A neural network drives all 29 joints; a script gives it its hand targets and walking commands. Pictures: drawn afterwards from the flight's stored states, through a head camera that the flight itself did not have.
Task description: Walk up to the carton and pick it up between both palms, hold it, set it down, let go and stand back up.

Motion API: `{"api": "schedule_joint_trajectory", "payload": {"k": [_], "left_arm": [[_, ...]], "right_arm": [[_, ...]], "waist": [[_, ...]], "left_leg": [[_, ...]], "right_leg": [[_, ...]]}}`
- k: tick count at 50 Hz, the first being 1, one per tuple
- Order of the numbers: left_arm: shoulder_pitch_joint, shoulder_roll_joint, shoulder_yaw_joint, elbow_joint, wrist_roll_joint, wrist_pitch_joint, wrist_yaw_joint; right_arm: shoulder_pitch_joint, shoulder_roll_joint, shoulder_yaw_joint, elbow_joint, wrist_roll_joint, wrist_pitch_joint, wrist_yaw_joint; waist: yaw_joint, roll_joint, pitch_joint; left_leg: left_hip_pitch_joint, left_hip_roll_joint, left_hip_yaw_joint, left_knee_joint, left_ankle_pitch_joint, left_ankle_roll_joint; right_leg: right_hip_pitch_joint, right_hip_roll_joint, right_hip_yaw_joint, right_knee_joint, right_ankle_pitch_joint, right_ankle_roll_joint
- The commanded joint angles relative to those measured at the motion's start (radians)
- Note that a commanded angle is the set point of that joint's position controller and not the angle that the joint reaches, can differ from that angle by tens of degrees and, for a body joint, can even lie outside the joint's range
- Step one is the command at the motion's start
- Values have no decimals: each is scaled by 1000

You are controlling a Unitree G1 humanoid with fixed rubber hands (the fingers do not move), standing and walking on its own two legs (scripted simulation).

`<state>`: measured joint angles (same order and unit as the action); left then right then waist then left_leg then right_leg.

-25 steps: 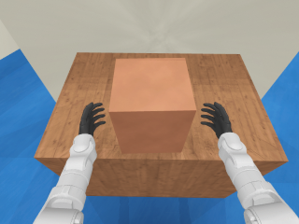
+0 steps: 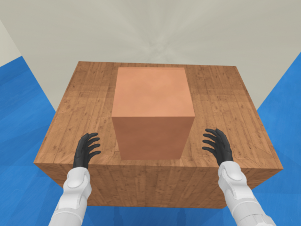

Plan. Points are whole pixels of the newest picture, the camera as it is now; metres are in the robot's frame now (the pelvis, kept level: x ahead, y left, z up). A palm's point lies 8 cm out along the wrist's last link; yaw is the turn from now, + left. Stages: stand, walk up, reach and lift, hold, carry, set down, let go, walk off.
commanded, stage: set down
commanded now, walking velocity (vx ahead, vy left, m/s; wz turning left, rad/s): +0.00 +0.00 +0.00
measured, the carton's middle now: (151, 116) +0.44 +0.02 -0.01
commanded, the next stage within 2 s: none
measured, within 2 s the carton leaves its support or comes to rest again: neither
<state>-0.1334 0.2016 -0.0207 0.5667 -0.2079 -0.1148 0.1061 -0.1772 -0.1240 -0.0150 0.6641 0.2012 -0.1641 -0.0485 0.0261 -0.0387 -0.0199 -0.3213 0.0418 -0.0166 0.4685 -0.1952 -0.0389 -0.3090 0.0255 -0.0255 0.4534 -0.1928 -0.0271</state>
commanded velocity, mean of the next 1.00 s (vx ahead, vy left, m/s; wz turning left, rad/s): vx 0.00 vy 0.00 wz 0.00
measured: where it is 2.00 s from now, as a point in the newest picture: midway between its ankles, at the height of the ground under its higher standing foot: outside the picture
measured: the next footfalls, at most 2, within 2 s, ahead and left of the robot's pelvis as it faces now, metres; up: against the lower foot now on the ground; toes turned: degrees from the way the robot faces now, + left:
none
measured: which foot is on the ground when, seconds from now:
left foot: down 0.00-1.00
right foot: down 0.00-1.00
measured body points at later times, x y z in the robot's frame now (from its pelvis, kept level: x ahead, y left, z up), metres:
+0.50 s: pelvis +0.02 +0.01 +0.01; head +0.02 +0.03 +0.46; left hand +0.23 +0.22 -0.02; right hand +0.23 -0.20 -0.01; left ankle +0.03 +0.14 -0.74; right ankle +0.02 -0.10 -0.74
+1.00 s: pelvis +0.03 +0.01 +0.01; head +0.01 +0.03 +0.45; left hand +0.20 +0.23 -0.04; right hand +0.20 -0.20 -0.03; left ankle +0.03 +0.14 -0.74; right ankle +0.02 -0.10 -0.74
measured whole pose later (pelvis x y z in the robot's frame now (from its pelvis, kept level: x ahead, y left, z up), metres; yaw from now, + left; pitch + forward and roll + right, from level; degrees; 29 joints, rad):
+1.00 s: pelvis +0.03 +0.01 +0.01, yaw -2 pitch -6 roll +0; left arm 0.33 0.20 -0.06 0.34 -0.12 -0.16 0.12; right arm 0.29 -0.16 0.03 0.48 0.15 -0.27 0.03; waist 0.04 -0.04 0.06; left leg -0.06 0.03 0.03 0.39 -0.22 -0.02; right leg -0.08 0.02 0.03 0.39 -0.22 -0.01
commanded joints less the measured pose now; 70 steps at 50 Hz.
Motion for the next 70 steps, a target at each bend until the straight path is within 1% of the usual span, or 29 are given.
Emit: {"api": "schedule_joint_trajectory", "payload": {"k": [1, 5, 6, 8, 9, 10, 13, 14, 15, 17, 19, 21, 22, 23, 26, 32, 35, 37, 38, 39, 42, 43, 45, 49, 57, 59, 61, 68, 70], "left_arm": [[-175, 92, 29, -402, 9, -92, 6], [-240, 116, 26, -293, 2, -82, -5], [-52, 84, 23, -380, 13, -99, -1], [-101, 93, 34, -365, 12, -107, 1], [144, 63, 36, -466, 38, -116, 0], [-36, 96, 49, -399, 40, -115, -2], [52, 87, 24, -384, 35, -124, -11], [-60, 110, 34, -348, 31, -127, -6], [134, 75, 27, -380, 48, -128, -6], [76, 93, 37, -380, 37, -148, -2], [206, 73, 28, -394, 52, -162, -9], [123, 84, 26, -400, 47, -168, -5], [291, 72, 25, -415, 52, -172, -9], [153, 97, 26, -438, 47, -176, -3], [171, 113, 14, -410, 34, -181, 4], [370, 86, 6, -438, 64, -167, 6], [330, 83, -1, -488, 62, -156, 10], [370, 80, -5, -432, 70, -138, 2], [343, 107, 4, -496, 48, -151, 3], [351, 95, 3, -430, 63, -138, 0], [334, 83, 3, -504, 67, -143, 19], [348, 68, 0, -409, 84, -123, 10], [333, 81, -8, -452, 86, -119, 13], [334, 73, -3, -445, 111, -101, 16], [353, 72, 16, -452, 125, -47, 13], [376, 60, 23, -355, 144, -16, -6], [377, 70, 27, -443, 138, -19, -1], [368, 68, 22, -401, 147, 13, -15], [360, 80, 33, -472, 140, 0, -10]], "right_arm": [[-168, -130, -25, -311, 7, -110, 14], [-236, -135, -38, -299, -31, -99, 24], [-39, -114, -19, -331, -11, -122, 30], [-92, -108, -14, -332, -17, -130, 31], [158, -117, 20, -359, 15, -160, 37], [-39, -120, -14, -362, -16, -148, 36], [59, -137, -17, -352, -26, -166, 40], [-43, -131, -27, -352, -31, -162, 40], [154, -148, -16, -347, -17, -173, 42], [99, -135, -10, -378, -15, -183, 47], [222, -141, 7, -391, -5, -204, 51], [146, -140, 17, -397, -5, -208, 54], [315, -139, 34, -391, 6, -213, 54], [190, -145, 16, -419, -6, -218, 54], [220, -139, 28, -401, 1, -213, 55], [386, -138, 40, -373, 5, -220, 64], [322, -176, 10, -408, -2, -227, 71], [375, -161, 6, -381, -16, -209, 60], [350, -157, -3, -453, -15, -217, 59], [360, -149, 2, -397, -23, -201, 62], [347, -158, 2, -444, -19, -194, 81], [351, -162, 4, -369, -42, -177, 79], [362, -159, -9, -375, -49, -171, 75], [342, -164, -16, -340, -58, -167, 82], [368, -167, -29, -371, -78, -154, 82], [383, -154, -16, -300, -93, -134, 77], [393, -164, -28, -345, -80, -147, 73], [389, -157, -36, -327, -104, -131, 76], [397, -160, -38, -337, -102, -143, 75]], "waist": [[-9, 77, -378], [-23, 38, -312], [-11, 34, -280], [3, 39, -238], [2, 46, -232], [-3, 48, -246], [-23, 35, -202], [-8, 42, -177], [-24, 23, -142], [-1, 30, -168], [-7, 26, -161], [1, 43, -143], [2, 39, -112], [6, 53, -162], [9, 45, -79], [18, 81, -37], [22, 63, -38], [-5, 52, 27], [1, 21, -3], [-5, 10, 39], [26, 50, -2], [21, 29, 50], [-1, 49, 30], [6, 78, 15], [15, 29, 15], [7, 14, 46], [10, 32, 17], [9, 30, 41], [13, 41, 0]], "left_leg": [[214, -46, 33, -62, 215, -29], [115, -57, 47, -80, 125, -7], [174, -48, 34, -91, 175, -5], [161, -54, 43, -96, 144, -10], [245, -49, 32, -105, 253, -18], [181, -58, 32, -105, 191, -10], [190, -57, 31, -113, 182, -8], [140, -58, 36, -114, 129, -7], [209, -50, 32, -121, 188, -10], [197, -57, 38, -115, 164, -9], [238, -57, 31, -109, 239, -11], [218, -61, 35, -109, 201, -13], [276, -59, 34, -117, 251, -21], [248, -62, 41, -105, 210, -22], [245, -62, 52, -105, 149, -19], [307, -61, 60, -111, 222, -39], [313, -55, 54, -116, 198, -42], [310, -58, 61, -122, 153, -34], [296, -54, 63, -121, 146, -21], [285, -49, 62, -128, 120, -18], [287, -44, 64, -135, 133, -23], [289, -52, 73, -142, 116, -23], [296, -46, 63, -137, 123, -25], [306, -47, 68, -138, 157, -33], [308, -48, 68, -142, 173, -18], [326, -55, 76, -140, 174, -19], [337, -52, 73, -127, 223, -24], [328, -51, 71, -131, 198, -20], [347, -52, 69, -124, 251, -26]], "right_leg": [[203, 2, 45, -77, 171, 4], [195, -13, 52, -82, 75, 7], [244, -15, 60, -89, 175, 4], [206, -21, 62, -97, 107, 12], [271, -10, 59, -104, 240, 6], [223, -19, 65, -105, 166, 5], [231, -13, 66, -118, 176, 0], [196, -14, 73, -112, 109, 0], [245, -6, 67, -123, 182, -2], [213, -12, 73, -122, 127, 1], [260, -9, 79, -123, 229, 0], [211, -2, 78, -126, 149, -2], [229, -3, 70, -141, 191, -7], [177, -3, 70, -134, 126, -8], [146, -9, 81, -145, 58, -10], [158, -1, 67, -154, 100, -22], [117, 10, 51, -158, 58, -22], [125, 0, 66, -178, 31, -24], [132, -3, 68, -172, 31, -16], [126, 1, 70, -172, 2, -15], [127, 1, 57, -160, -9, -25], [112, -1, 58, -175, -31, -21], [132, -5, 65, -170, -3, -23], [148, -3, 66, -165, 19, -21], [160, -7, 54, -168, 47, -4], [155, -7, 58, -179, 49, -3], [174, -3, 60, -169, 104, 2], [159, -3, 57, -180, 77, -2], [163, 1, 48, -172, 123, 3]]}}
